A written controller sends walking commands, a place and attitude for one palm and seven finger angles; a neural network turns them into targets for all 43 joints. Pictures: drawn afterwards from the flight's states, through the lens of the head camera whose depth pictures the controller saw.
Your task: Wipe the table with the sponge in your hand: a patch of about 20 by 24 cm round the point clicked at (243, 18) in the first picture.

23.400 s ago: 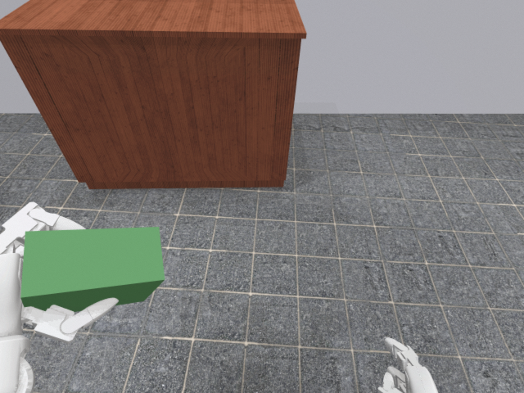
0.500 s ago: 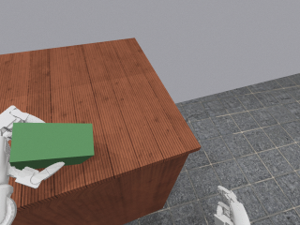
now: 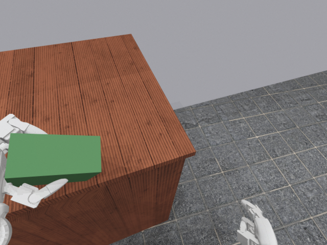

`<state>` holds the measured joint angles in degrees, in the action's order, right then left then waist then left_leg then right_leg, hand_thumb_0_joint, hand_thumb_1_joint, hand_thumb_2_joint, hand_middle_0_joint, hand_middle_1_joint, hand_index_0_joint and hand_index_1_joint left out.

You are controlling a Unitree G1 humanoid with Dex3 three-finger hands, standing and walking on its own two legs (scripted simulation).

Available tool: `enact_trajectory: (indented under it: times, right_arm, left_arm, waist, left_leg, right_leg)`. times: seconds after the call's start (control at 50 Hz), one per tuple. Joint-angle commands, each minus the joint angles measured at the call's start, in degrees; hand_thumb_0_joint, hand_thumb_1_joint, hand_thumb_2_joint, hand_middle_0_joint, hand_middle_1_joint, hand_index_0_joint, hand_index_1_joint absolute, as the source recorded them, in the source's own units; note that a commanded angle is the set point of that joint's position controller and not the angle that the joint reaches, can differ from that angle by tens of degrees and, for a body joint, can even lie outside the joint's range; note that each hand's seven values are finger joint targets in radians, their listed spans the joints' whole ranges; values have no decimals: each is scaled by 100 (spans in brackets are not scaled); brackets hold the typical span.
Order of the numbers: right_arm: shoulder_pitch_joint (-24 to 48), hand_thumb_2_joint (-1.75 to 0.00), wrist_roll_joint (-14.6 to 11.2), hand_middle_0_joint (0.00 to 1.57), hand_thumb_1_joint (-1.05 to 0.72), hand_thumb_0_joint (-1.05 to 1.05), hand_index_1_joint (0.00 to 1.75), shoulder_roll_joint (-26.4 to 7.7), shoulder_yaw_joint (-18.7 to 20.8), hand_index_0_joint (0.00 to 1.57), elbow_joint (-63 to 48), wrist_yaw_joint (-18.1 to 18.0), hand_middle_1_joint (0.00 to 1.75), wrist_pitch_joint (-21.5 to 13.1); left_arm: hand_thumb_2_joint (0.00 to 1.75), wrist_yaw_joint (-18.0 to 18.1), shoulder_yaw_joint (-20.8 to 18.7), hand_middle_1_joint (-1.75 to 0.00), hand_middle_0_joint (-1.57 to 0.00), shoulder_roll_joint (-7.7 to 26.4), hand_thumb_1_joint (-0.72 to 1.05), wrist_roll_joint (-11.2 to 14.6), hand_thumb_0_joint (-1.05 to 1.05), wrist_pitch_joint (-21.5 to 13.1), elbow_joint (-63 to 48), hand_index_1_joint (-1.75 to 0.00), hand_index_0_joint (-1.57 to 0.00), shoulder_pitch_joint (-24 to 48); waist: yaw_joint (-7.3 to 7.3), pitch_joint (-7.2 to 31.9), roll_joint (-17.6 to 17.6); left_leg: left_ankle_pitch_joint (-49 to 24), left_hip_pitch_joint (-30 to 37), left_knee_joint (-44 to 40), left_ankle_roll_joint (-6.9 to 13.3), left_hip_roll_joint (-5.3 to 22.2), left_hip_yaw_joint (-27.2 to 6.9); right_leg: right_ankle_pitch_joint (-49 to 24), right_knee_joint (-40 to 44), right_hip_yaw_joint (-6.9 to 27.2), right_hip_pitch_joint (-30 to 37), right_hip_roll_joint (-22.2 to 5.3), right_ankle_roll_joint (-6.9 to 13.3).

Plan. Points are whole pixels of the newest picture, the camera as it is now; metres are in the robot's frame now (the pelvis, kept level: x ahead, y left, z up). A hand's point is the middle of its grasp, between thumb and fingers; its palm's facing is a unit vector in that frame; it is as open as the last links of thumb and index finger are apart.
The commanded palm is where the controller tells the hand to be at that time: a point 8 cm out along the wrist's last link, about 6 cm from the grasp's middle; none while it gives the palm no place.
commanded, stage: shuffle to correct the standing spot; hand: left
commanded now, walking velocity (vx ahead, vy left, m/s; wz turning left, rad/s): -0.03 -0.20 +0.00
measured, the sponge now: (69, 161) +0.23 +0.20 +0.14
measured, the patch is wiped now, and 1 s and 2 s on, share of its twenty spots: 0.00 0.00 0.00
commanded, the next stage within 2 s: none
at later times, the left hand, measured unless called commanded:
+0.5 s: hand (48, 162) +0.22 +0.22 +0.16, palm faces +0.34 -0.85 -0.41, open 10.4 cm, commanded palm +0.16 +0.26 +0.18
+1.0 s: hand (46, 164) +0.21 +0.22 +0.16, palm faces +0.35 -0.86 -0.38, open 10.4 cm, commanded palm +0.16 +0.26 +0.18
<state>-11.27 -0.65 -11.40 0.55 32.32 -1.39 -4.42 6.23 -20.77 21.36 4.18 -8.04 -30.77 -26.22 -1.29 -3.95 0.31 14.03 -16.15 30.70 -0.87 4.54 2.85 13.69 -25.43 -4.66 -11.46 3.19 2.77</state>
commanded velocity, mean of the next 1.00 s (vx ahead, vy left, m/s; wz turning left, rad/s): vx -0.03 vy -0.20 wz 0.00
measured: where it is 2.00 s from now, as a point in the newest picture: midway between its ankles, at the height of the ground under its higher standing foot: outside the picture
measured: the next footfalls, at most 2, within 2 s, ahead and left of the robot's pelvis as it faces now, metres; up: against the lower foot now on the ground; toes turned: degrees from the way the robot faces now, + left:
none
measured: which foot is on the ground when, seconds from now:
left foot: down 0.00-1.00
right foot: down 0.00-1.00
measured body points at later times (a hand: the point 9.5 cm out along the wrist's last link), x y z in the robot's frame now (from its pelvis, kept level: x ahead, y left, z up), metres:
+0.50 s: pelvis +0.00 -0.02 -0.01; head +0.03 +0.00 +0.44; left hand +0.19 +0.27 +0.19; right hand +0.17 -0.25 -0.09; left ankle +0.02 +0.13 -0.74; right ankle +0.00 -0.09 -0.74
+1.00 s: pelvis +0.00 -0.02 -0.01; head +0.03 +0.00 +0.44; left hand +0.19 +0.27 +0.18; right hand +0.17 -0.25 -0.09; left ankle +0.02 +0.13 -0.74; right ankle +0.00 -0.09 -0.74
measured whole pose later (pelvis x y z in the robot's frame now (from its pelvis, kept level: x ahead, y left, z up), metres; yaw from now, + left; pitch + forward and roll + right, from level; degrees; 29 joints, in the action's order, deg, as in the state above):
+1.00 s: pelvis +0.00 -0.02 -0.01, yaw +1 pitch +0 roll -1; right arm -12.6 -0.5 -11.2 0.6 32.9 -1.7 -3.6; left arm 6.1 -21.3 22.6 5.4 -7.8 -33.4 -28.7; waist -0.2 -3.3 0.8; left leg 15.8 -17.7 34.0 -2.1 5.5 1.5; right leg 16.4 -29.5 -5.9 -13.1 4.0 4.5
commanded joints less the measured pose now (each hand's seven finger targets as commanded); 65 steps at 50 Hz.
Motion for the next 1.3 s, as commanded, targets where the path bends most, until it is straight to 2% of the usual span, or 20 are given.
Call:
enact_trajectory:
  times: [0.0,0.06,0.08,0.16,0.18,0.28,0.32,0.4,0.46,0.48,0.56,0.64,0.72,0.86,0.9,1.04,1.06,1.12,1.2,1.28]
  right_arm:
    - [410,-90,-26,20,-90,0,30,-677,322,20,-858,-113,30,-258]
    - [381,-90,-30,20,-90,0,30,-677,344,20,-849,-123,30,-256]
    - [420,-90,-51,20,-90,0,30,-668,328,20,-824,-131,30,-243]
    - [385,-90,-26,20,-90,0,30,-684,330,20,-820,-138,30,-264]
    - [452,-90,-30,20,-90,0,30,-686,317,20,-802,-155,30,-258]
    - [437,-90,-16,20,-90,0,30,-719,316,20,-841,-165,30,-275]
    - [350,-90,2,20,-90,0,30,-733,340,20,-851,-146,30,-278]
    - [269,-90,-19,20,-90,0,30,-716,340,20,-838,-103,30,-256]
    - [232,-90,-24,20,-90,0,30,-690,364,20,-850,-98,30,-241]
    - [263,-90,-33,20,-90,0,30,-676,346,20,-826,-116,30,-234]
    - [323,-90,5,20,-90,0,30,-667,320,20,-832,-130,30,-220]
    - [365,-90,4,20,-90,0,30,-693,315,20,-834,-140,30,-208]
    - [350,-90,-6,20,-90,0,30,-706,311,20,-873,-128,30,-216]
    - [249,-90,-29,20,-90,0,30,-661,337,20,-873,-86,30,-191]
    - [270,-90,-28,20,-90,0,30,-649,303,20,-832,-101,30,-197]
    - [368,-90,-1,20,-90,0,30,-696,303,20,-855,-129,30,-200]
    - [336,-90,-20,20,-90,0,30,-687,311,20,-862,-121,30,-197]
    - [306,-90,-30,20,-90,0,30,-701,327,20,-866,-96,30,-184]
    - [215,-90,-40,20,-90,0,30,-653,315,20,-832,-80,30,-152]
    - [341,-90,-36,20,-90,0,30,-643,296,20,-810,-114,30,-159]
  left_arm:
    - [130,102,-585,-160,-120,926,10,100,0,-327,-1210,-160,-120,286]
    - [130,109,-704,-160,-120,1058,10,132,0,-325,-1196,-160,-120,283]
    - [130,138,-698,-160,-120,1056,10,136,0,-298,-1260,-160,-120,272]
    - [130,122,-715,-160,-120,1075,10,163,0,-352,-1303,-160,-120,256]
    - [130,139,-736,-160,-120,1106,10,150,0,-339,-1347,-160,-120,227]
    - [130,83,-795,-160,-120,1176,10,107,0,-400,-1483,-160,-120,167]
    - [130,38,-822,-160,-120,1172,10,99,0,-412,-1416,-160,-120,67]
    - [130,15,-714,-160,-120,1037,10,139,0,-359,-1322,-160,-120,-29]
    - [130,32,-773,-160,-120,1102,10,178,0,-339,-1369,-160,-120,6]
    - [130,60,-752,-160,-120,1098,10,180,0,-311,-1422,-160,-120,-4]
    - [130,71,-782,-160,-120,1139,10,175,0,-326,-1399,-160,-120,127]
    - [130,65,-804,-160,-120,1177,10,147,0,-355,-1441,-160,-120,180]
    - [130,39,-805,-160,-120,1175,10,123,0,-374,-1427,-160,-120,127]
    - [130,68,-743,-160,-120,1100,10,173,0,-327,-1351,-160,-120,110]
    - [130,113,-677,-160,-120,1034,10,185,0,-323,-1407,-160,-120,101]
    - [130,91,-793,-160,-120,1167,10,104,0,-357,-1427,-160,-120,146]
    - [130,72,-763,-160,-120,1125,10,99,0,-348,-1350,-160,-120,111]
    - [130,64,-775,-160,-120,1117,10,122,0,-329,-1293,-160,-120,30]
    - [130,104,-713,-160,-120,1036,10,183,0,-288,-1310,-160,-120,-44]
    - [130,157,-759,-160,-120,1145,10,170,0,-290,-1430,-160,-120,41]
  waist:
    - [109,894,-134]
    - [116,820,127]
    - [139,775,32]
    - [132,696,20]
    - [141,648,-186]
    - [102,859,-724]
    - [75,983,-708]
    - [125,1007,-376]
    - [161,999,0]
    - [181,948,-45]
    - [169,806,-88]
    - [142,814,-553]
    - [118,831,-733]
    - [184,796,-15]
    - [201,782,-121]
    - [137,780,-818]
    - [130,773,-695]
    - [141,821,-485]
    - [212,880,2]
    - [220,747,-216]
  left_leg:
    - [-347,363,-124,235,226,-309]
    - [-69,227,184,216,104,-241]
    - [-57,274,230,208,63,-275]
    - [-88,203,157,240,125,-298]
    - [-164,279,36,259,188,-375]
    - [-1299,207,-454,398,679,-825]
    - [-1646,307,-367,420,768,-771]
    - [-965,238,-50,287,464,-436]
    - [-313,193,238,218,213,-290]
    - [-329,302,243,214,180,-307]
    - [-417,194,61,281,335,-431]
    - [-986,171,-262,369,622,-729]
    - [-1139,146,-412,390,740,-796]
    - [202,59,176,234,203,-329]
    - [25,258,89,255,216,-363]
    - [-977,120,-505,444,825,-935]
    - [-985,86,-447,432,800,-911]
    - [-704,82,-270,350,635,-689]
    - [52,120,222,249,218,-349]
    - [-356,267,78,278,300,-435]
  right_leg:
    - [-779,501,853,-60,-837,14]
    - [-509,636,1056,-181,-1030,100]
    - [-443,650,1134,-291,-1087,185]
    - [-267,572,1041,-349,-1055,158]
    - [-300,495,994,-422,-1005,152]
    - [-917,-39,464,154,-587,-174]
    - [-1068,56,400,307,-547,-260]
    - [-1118,279,594,301,-712,-73]
    - [-912,379,959,52,-984,121]
    - [-925,383,1037,-111,-1036,206]
    - [-749,275,874,-160,-926,74]
    - [-868,71,572,49,-686,-97]
    - [-839,143,440,283,-576,-188]
    - [-312,559,1065,-87,-1006,129]
    - [-304,503,1068,-269,-1035,246]
    - [-654,53,458,187,-545,-178]
    - [-685,132,469,265,-544,-182]
    - [-712,296,537,326,-613,-94]
    - [-449,508,1068,-29,-1012,239]
    - [-660,349,986,-196,-1033,261]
